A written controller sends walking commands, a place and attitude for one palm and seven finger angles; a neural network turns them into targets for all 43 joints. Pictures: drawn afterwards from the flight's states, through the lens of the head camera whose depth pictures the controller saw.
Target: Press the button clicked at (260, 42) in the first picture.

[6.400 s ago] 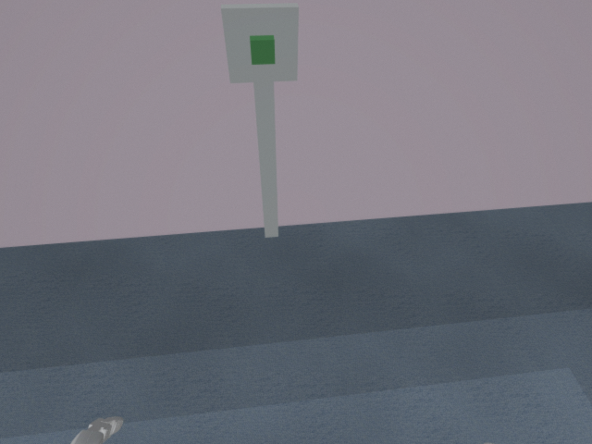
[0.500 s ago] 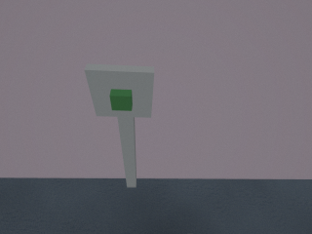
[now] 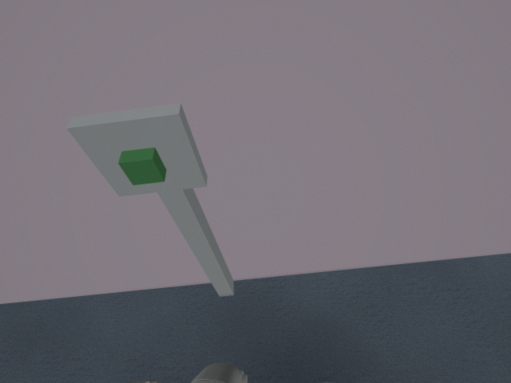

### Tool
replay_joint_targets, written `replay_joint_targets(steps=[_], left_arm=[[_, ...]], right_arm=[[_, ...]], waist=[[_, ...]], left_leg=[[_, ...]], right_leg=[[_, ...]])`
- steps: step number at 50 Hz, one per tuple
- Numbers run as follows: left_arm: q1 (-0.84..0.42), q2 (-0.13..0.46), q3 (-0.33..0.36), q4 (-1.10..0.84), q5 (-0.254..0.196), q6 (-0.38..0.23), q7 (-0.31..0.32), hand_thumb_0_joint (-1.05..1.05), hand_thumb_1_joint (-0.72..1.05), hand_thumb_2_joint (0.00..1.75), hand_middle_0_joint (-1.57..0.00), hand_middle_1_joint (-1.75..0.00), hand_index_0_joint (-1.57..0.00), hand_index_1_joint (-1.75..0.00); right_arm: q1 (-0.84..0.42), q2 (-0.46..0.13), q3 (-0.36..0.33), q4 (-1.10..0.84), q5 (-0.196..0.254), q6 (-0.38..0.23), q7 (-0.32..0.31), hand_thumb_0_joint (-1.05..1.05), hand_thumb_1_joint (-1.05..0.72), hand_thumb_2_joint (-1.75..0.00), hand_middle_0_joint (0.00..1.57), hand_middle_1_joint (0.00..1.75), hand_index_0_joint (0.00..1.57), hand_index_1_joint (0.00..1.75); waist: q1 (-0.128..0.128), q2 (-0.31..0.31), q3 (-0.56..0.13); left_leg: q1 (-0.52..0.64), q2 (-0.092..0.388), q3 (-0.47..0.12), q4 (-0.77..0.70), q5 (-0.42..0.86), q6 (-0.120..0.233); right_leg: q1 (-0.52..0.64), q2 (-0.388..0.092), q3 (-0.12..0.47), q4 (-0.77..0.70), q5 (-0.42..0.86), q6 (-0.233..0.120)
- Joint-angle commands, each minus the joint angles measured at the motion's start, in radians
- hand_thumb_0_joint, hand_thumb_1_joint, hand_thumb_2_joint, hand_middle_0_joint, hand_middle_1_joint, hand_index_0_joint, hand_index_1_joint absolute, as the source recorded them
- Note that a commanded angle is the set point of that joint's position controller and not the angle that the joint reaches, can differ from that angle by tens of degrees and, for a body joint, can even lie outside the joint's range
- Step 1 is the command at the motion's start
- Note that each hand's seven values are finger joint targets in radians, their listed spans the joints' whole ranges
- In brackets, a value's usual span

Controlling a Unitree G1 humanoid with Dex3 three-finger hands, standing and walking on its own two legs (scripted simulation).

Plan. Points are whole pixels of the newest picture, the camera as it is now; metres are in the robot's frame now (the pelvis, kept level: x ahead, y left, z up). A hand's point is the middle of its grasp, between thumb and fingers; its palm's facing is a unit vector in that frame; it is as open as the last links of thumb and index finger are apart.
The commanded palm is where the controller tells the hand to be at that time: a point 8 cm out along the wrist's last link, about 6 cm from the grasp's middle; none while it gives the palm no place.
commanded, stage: come to a stop and stand still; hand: left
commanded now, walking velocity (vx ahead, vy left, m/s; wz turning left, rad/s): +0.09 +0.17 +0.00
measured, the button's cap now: (144, 165) +0.47 +0.23 +0.07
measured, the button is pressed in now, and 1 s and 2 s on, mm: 0 0 0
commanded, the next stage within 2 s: none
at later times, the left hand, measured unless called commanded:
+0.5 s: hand out of the picture -0.06 +0.25 -0.17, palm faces +0.08 -0.98 -0.16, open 7.4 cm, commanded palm none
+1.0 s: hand out of the picture +0.03 +0.21 -0.17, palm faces +0.03 -0.98 -0.22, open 7.2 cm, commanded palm none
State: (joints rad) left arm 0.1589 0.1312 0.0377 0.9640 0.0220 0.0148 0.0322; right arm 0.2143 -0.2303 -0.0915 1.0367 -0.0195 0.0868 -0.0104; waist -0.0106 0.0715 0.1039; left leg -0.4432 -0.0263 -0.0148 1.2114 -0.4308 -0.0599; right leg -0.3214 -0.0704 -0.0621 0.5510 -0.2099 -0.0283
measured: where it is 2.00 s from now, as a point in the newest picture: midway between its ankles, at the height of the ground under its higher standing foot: outside the picture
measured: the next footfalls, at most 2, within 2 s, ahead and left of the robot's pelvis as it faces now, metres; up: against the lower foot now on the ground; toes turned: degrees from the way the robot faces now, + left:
left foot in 0.34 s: -0.06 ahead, +0.15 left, +0.00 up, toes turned +3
right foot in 0.84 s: +0.01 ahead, -0.08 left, +0.00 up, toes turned -4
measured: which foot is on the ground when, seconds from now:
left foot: up 0.00-0.32, down 0.34-1.00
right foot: down 0.00-0.34, up 0.36-0.82, down 0.84-1.00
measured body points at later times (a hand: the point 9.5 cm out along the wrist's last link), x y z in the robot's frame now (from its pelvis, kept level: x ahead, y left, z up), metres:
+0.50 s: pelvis -0.06 +0.07 +0.01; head -0.08 +0.10 +0.46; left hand -0.07 +0.31 -0.16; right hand -0.09 -0.16 -0.13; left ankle -0.10 +0.15 -0.74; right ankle -0.03 -0.09 -0.66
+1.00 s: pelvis -0.02 +0.03 +0.00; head -0.02 +0.02 +0.45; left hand +0.03 +0.26 -0.15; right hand -0.10 -0.15 -0.17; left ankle -0.10 +0.15 -0.74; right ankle -0.03 -0.07 -0.74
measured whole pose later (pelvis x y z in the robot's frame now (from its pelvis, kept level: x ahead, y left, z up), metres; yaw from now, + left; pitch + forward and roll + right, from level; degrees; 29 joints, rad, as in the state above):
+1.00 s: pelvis -0.02 +0.03 +0.00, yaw +0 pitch +0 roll +0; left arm 0.19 0.14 0.02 1.11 0.00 -0.02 0.04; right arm 0.39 -0.08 -0.01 1.19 -0.01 -0.01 -0.05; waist -0.04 0.03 0.01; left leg -0.07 0.02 0.04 0.41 -0.34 -0.01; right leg -0.20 -0.01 -0.08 0.47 -0.26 -0.02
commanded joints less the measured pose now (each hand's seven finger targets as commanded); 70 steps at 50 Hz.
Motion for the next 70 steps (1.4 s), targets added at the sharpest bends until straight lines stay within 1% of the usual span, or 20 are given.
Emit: replay_joint_targets(steps=[1, 5, 10, 14, 15, 17, 18, 20, 21, 25, 29, 36, 40, 42, 44, 45, 46, 50, 53, 70], left_arm=[[0.086, 0.229, 0.055, -0.041, -0.003, -0.018, 0.023, 0.00, 0.90, 0.90, -0.20, -0.30, -0.20, -0.30], [0.093, 0.237, 0.057, -0.037, 0.008, -0.012, 0.017, 0.00, 0.90, 0.90, -0.20, -0.30, -0.20, -0.30], [0.095, 0.267, 0.064, -0.028, 0.023, -0.004, 0.004, 0.00, 0.90, 0.90, -0.20, -0.30, -0.20, -0.30], [0.046, 0.249, 0.063, -0.003, 0.012, 0.009, 0.003, 0.00, 0.90, 0.90, -0.20, -0.30, -0.20, -0.30], [0.061, 0.215, 0.050, 0.004, 0.003, 0.011, -0.001, 0.00, 0.90, 0.90, -0.20, -0.30, -0.20, -0.30], [0.081, 0.089, 0.027, -0.008, -0.014, 0.021, -0.007, 0.00, 0.90, 0.90, -0.20, -0.30, -0.20, -0.30], [0.061, 0.104, 0.034, -0.011, -0.006, 0.024, -0.011, 0.00, 0.90, 0.90, -0.20, -0.30, -0.20, -0.30], [0.119, 0.119, 0.043, 0.037, 0.012, 0.026, -0.028, 0.00, 0.90, 0.90, -0.20, -0.30, -0.20, -0.30], [0.154, 0.128, 0.044, 0.059, 0.013, 0.022, -0.034, 0.00, 0.90, 0.90, -0.20, -0.30, -0.20, -0.30], [0.170, 0.120, 0.035, 0.090, 0.006, 0.006, -0.035, 0.00, 0.90, 0.90, -0.20, -0.30, -0.20, -0.30], [0.122, 0.112, 0.026, 0.078, 0.003, 0.010, -0.030, 0.00, 0.90, 0.90, -0.20, -0.30, -0.20, -0.30], [0.046, 0.042, -0.004, 0.086, -0.014, -0.005, -0.020, 0.00, 0.90, 0.90, -0.20, -0.30, -0.20, -0.30], [0.132, 0.055, -0.002, 0.129, -0.018, -0.019, -0.009, 0.00, 0.90, 0.90, -0.20, -0.30, -0.20, -0.30], [0.207, 0.103, -0.001, 0.167, -0.020, -0.034, 0.005, 0.00, 0.90, 0.90, -0.20, -0.30, -0.20, -0.30], [0.194, 0.120, -0.006, 0.173, -0.022, -0.036, 0.008, 0.00, 0.90, 0.90, -0.20, -0.30, -0.20, -0.30], [0.188, 0.111, -0.003, 0.172, -0.021, -0.040, 0.010, 0.00, 0.90, 0.90, -0.20, -0.30, -0.20, -0.30], [0.172, 0.093, -0.011, 0.171, -0.023, -0.040, 0.012, 0.00, 0.90, 0.90, -0.20, -0.30, -0.20, -0.30], [0.155, 0.073, -0.019, 0.155, -0.023, -0.037, 0.015, 0.00, 0.90, 0.90, -0.20, -0.30, -0.20, -0.30], [0.155, 0.083, -0.016, 0.154, -0.022, -0.037, 0.015, 0.00, 0.90, 0.90, -0.20, -0.30, -0.20, -0.30], [0.182, 0.110, -0.022, 0.170, -0.016, -0.038, 0.007, 0.00, 0.90, 0.90, -0.20, -0.30, -0.20, -0.30]], right_arm=[[0.052, -0.060, -0.008, -0.053, -0.007, -0.008, 0.014, 0.00, -0.90, -0.90, 0.20, 0.30, 0.20, 0.30], [0.042, -0.055, -0.002, -0.058, -0.007, -0.014, 0.024, 0.00, -0.90, -0.90, 0.20, 0.30, 0.20, 0.30], [0.079, -0.028, 0.011, -0.052, 0.002, -0.027, 0.027, 0.00, -0.90, -0.90, 0.20, 0.30, 0.20, 0.30], [0.303, 0.007, 0.028, 0.020, 0.005, -0.057, 0.013, 0.00, -0.90, -0.90, 0.20, 0.30, 0.20, 0.30], [0.325, -0.007, 0.030, 0.030, 0.004, -0.066, 0.005, 0.00, -0.90, -0.90, 0.20, 0.30, 0.20, 0.30], [0.237, -0.126, 0.014, -0.020, -0.012, -0.078, -0.017, 0.00, -0.90, -0.90, 0.20, 0.30, 0.20, 0.30], [0.159, -0.145, 0.019, -0.055, -0.014, -0.073, -0.026, 0.00, -0.90, -0.90, 0.20, 0.30, 0.20, 0.30], [0.054, -0.095, 0.039, -0.053, -0.012, -0.091, -0.028, 0.00, -0.90, -0.90, 0.20, 0.30, 0.20, 0.30], [0.063, -0.068, 0.048, -0.048, -0.007, -0.100, -0.030, 0.00, -0.90, -0.90, 0.20, 0.30, 0.20, 0.30], [0.206, -0.038, 0.055, 0.012, 0.006, -0.123, -0.045, 0.00, -0.90, -0.90, 0.20, 0.30, 0.20, 0.30], [0.312, -0.016, 0.056, 0.063, -0.001, -0.128, -0.060, 0.00, -0.90, -0.90, 0.20, 0.30, 0.20, 0.30], [0.337, 0.005, 0.062, 0.123, -0.006, -0.119, -0.061, 0.00, -0.90, -0.90, 0.20, 0.30, 0.20, 0.30], [0.310, 0.026, 0.062, 0.130, 0.004, -0.114, -0.057, 0.00, -0.90, -0.90, 0.20, 0.30, 0.20, 0.30], [0.305, 0.093, 0.076, 0.121, 0.017, -0.121, -0.049, 0.00, -0.90, -0.90, 0.20, 0.30, 0.20, 0.30], [0.300, 0.110, 0.078, 0.124, 0.013, -0.115, -0.041, 0.00, -0.90, -0.90, 0.20, 0.30, 0.20, 0.30], [0.312, 0.102, 0.076, 0.132, 0.007, -0.105, -0.041, 0.00, -0.90, -0.90, 0.20, 0.30, 0.20, 0.30], [0.306, 0.088, 0.074, 0.140, 0.007, -0.103, -0.041, 0.00, -0.90, -0.90, 0.20, 0.30, 0.20, 0.30], [0.284, 0.074, 0.073, 0.148, 0.007, -0.111, -0.042, 0.00, -0.90, -0.90, 0.20, 0.30, 0.20, 0.30], [0.254, 0.068, 0.071, 0.140, 0.007, -0.106, -0.044, 0.00, -0.90, -0.90, 0.20, 0.30, 0.20, 0.30], [0.158, 0.012, 0.076, 0.107, 0.009, -0.091, -0.037, 0.00, -0.90, -0.90, 0.20, 0.30, 0.20, 0.30]], waist=[[0.043, -0.247, -0.156], [0.051, -0.267, -0.121], [0.047, -0.317, -0.081], [-0.040, -0.275, -0.128], [-0.047, -0.172, -0.118], [-0.031, 0.263, 0.034], [-0.014, 0.153, 0.131], [0.049, 0.129, 0.081], [0.051, 0.070, 0.097], [0.009, 0.046, 0.047], [-0.025, 0.054, 0.021], [-0.045, 0.103, -0.028], [0.004, 0.042, -0.052], [0.016, -0.079, -0.106], [0.010, -0.117, -0.061], [0.005, -0.233, -0.087], [0.005, -0.238, -0.065], [0.007, -0.107, -0.050], [0.005, -0.076, -0.045], [0.005, -0.076, -0.003]], left_leg=[[-0.070, 0.037, -0.055, -0.001, 0.100, -0.014], [-0.019, 0.053, -0.015, -0.168, 0.080, -0.014], [0.146, 0.029, 0.080, -0.436, -0.045, 0.016], [0.435, -0.005, 0.134, -0.799, 0.071, 0.057], [0.483, 0.019, 0.099, -0.883, 0.078, 0.059], [0.238, 0.368, -0.371, -1.165, -0.366, 0.139], [0.057, 0.416, -0.395, -1.215, -0.396, 0.179], [0.033, 0.320, -0.294, -1.183, -0.287, 0.135], [0.070, 0.277, -0.222, -1.160, -0.197, 0.116], [0.303, 0.247, -0.139, -1.089, 0.095, 0.097], [0.419, 0.312, -0.172, -1.026, 0.396, 0.161], [0.414, 0.286, -0.111, -0.892, 0.817, 0.206], [0.299, 0.220, -0.077, -0.810, 0.681, 0.136], [0.130, 0.151, -0.006, -0.780, 0.361, 0.070], [0.126, 0.104, 0.016, -0.838, 0.191, 0.053], [0.169, 0.108, 0.023, -0.828, 0.198, 0.049], [0.206, 0.114, 0.025, -0.840, 0.223, 0.049], [0.270, 0.142, 0.001, -0.862, 0.452, 0.063], [0.290, 0.145, 0.011, -0.865, 0.429, 0.058], [0.325, 0.137, 0.018, -0.893, 0.262, 0.061]], right_leg=[[0.183, -0.242, 0.240, -0.246, 0.179, -0.085], [0.126, -0.233, 0.269, -0.332, -0.192, -0.070], [0.009, -0.212, 0.278, -0.430, -0.380, -0.068], [-0.097, -0.130, 0.191, -0.387, -0.400, 0.006], [-0.147, -0.078, 0.144, -0.285, -0.417, 0.029], [-0.295, 0.079, -0.004, 0.164, -0.273, 0.065], [-0.263, 0.044, 0.093, 0.272, -0.216, 0.049], [-0.219, 0.051, 0.114, 0.414, -0.108, 0.049], [-0.228, 0.062, 0.103, 0.466, -0.059, 0.053], [-0.315, 0.055, 0.095, 0.486, -0.001, 0.072], [-0.324, 0.025, 0.091, 0.419, -0.059, 0.078], [-0.078, 0.035, 0.006, 0.102, -0.173, 0.054], [0.164, 0.028, 0.005, -0.191, 0.101, 0.039], [0.381, -0.127, 0.143, -0.160, 0.423, -0.009], [0.330, -0.176, 0.139, -0.122, 0.509, -0.055], [0.311, -0.134, 0.125, -0.128, 0.485, -0.052], [0.252, -0.119, 0.113, -0.149, 0.433, -0.043], [0.226, -0.058, 0.075, -0.128, 0.411, -0.011], [0.216, -0.062, 0.081, -0.146, 0.403, -0.011], [0.148, -0.047, 0.119, -0.273, 0.114, -0.007]])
